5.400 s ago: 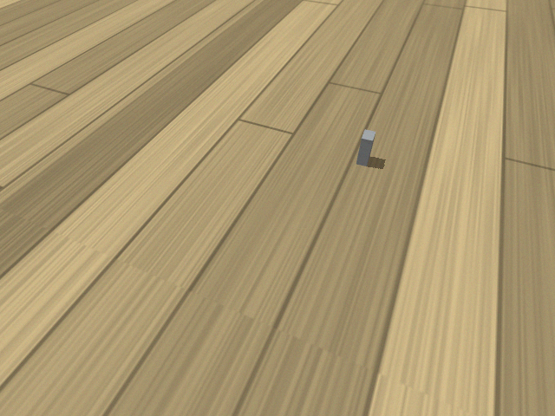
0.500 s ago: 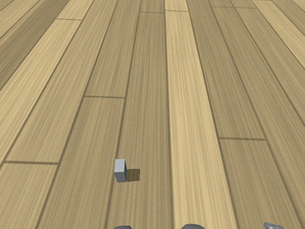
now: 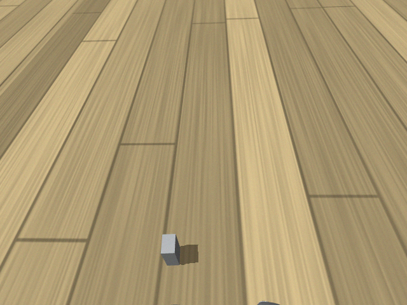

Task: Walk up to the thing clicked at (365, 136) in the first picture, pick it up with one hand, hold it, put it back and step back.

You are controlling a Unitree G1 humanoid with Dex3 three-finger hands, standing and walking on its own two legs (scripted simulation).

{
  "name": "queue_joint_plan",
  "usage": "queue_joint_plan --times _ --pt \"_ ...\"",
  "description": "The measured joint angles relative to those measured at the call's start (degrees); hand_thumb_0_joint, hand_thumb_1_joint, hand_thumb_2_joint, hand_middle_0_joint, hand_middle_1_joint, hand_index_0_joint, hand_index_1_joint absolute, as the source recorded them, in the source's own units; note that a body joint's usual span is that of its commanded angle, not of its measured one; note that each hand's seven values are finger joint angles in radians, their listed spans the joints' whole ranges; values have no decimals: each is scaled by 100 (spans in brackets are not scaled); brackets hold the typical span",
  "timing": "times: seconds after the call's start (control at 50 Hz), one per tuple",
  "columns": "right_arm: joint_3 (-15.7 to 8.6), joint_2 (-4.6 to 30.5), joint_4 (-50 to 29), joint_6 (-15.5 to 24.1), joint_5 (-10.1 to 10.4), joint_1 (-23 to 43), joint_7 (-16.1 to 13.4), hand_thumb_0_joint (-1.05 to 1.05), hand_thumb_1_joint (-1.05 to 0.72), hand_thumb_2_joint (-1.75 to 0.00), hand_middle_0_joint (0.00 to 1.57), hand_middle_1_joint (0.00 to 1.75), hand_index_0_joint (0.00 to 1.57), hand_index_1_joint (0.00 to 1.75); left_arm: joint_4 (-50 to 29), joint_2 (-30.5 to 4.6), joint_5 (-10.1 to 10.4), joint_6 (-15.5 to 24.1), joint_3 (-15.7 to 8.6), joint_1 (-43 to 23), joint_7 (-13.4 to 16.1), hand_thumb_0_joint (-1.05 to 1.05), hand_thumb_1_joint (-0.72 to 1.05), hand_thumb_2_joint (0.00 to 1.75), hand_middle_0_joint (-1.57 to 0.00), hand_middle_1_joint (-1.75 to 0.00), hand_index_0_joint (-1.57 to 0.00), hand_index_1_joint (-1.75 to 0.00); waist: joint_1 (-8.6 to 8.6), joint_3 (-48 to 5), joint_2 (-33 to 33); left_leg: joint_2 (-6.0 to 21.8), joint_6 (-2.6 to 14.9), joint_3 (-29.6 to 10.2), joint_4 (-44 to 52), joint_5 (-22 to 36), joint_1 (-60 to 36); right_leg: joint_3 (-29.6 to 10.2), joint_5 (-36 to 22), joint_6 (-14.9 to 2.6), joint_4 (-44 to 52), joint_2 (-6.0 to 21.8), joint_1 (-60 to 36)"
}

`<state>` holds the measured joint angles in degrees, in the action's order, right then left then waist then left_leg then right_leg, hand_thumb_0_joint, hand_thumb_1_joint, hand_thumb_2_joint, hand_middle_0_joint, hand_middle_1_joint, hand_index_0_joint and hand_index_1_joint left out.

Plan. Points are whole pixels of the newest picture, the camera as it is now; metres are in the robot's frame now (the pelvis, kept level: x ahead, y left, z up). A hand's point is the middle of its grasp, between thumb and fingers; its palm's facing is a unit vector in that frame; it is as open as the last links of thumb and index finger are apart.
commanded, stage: walk up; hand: left
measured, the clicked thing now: (171, 250) +0.43 +0.22 -0.66
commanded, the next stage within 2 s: stand in 1.26 s
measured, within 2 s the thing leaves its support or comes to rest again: neither
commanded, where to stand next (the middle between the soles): +0.07 +0.00 m, yaw -1 degrees
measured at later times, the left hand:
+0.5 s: hand out of the picture +0.13 +0.26 -0.13, palm faces -0.02 -0.94 -0.34, open 7.4 cm
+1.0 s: hand out of the picture +0.13 +0.25 -0.13, palm faces -0.04 -0.94 -0.34, open 7.4 cm
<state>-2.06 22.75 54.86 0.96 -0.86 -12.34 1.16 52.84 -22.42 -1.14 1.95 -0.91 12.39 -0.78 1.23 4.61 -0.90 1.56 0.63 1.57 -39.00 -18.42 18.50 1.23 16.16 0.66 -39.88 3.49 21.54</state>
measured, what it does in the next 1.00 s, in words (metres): stands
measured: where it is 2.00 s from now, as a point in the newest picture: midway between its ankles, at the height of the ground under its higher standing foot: outside the picture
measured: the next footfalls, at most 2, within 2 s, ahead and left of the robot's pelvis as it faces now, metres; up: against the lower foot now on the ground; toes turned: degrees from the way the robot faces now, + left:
none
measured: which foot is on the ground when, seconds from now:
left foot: down 0.00-1.00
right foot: down 0.00-1.00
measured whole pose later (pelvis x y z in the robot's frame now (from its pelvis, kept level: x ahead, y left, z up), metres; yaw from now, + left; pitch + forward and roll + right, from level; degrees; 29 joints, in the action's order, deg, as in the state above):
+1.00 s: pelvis +0.04 +0.00 +0.03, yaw -1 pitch -2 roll +0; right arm -1.0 20.3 67.0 0.0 -0.5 -5.7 0.7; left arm 67.0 -19.5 -0.7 0.8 -0.5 4.3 -0.6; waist -0.4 3.4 -0.4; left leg 2.3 -1.3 2.8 -19.5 -12.1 5.1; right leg -0.8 9.4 1.4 -19.8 1.3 8.2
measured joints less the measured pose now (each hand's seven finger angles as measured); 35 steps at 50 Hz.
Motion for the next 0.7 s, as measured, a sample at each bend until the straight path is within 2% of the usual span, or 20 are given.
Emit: queue_joint_plan --times 0.06,0.08,0.12,0.16,0.2,0.46,0.7 --pt "36 -64 191 10 -33 -20 -10 1 -90 -90 20 30 21 30 239 -5 71 -136 -8 -89 28 1 90 90 -21 -30 -20 -30 -56 -102 116 -34 -60 30 55 -21 -94 -169 511 -82 -81 -75 -56" --pt "65 -81 250 -1 -23 -7 -6 1 -90 -90 20 30 21 30 308 -12 78 -135 -7 -115 28 1 90 90 -21 -30 -20 -30 -71 -108 127 -12 -65 16 91 -42 -141 -177 459 -95 34 -117 -140" --pt "123 -123 360 -14 1 53 -4 1 -90 -90 20 30 21 30 442 -36 92 -78 -6 -168 29 1 90 90 -21 -30 -20 -30 -71 -87 176 17 -89 14 167 -57 -244 -167 -144 -13 386 -139 -332" --pt "161 -156 449 -9 37 141 -11 1 -90 -90 20 30 21 30 588 -33 107 -41 9 -236 31 1 90 90 -21 -30 -20 -30 -76 -69 189 51 -105 6 269 -46 -341 -152 -158 93 551 -165 -461" --pt "184 -188 508 8 49 229 -20 1 -90 -90 20 30 21 30 710 -24 127 -44 46 -310 24 1 90 90 -20 -30 -20 -30 -78 -68 214 46 -106 18 431 4 -449 -156 -150 120 681 -161 -555" --pt "163 -222 846 -17 95 960 -52 1 -90 -90 20 30 21 30 1231 173 131 -64 159 -817 24 1 90 90 -21 -30 -20 -30 -53 -80 120 27 -128 62 1343 376 -997 -165 -464 116 1504 -157 -1057" --pt "125 -227 1097 -59 54 986 -39 0 -90 -90 20 30 21 30 1412 249 74 -76 102 -913 22 1 90 90 -20 -30 -20 -30 -76 -159 65 34 -164 92 1870 615 -1291 -178 -653 99 1928 -172 -1295"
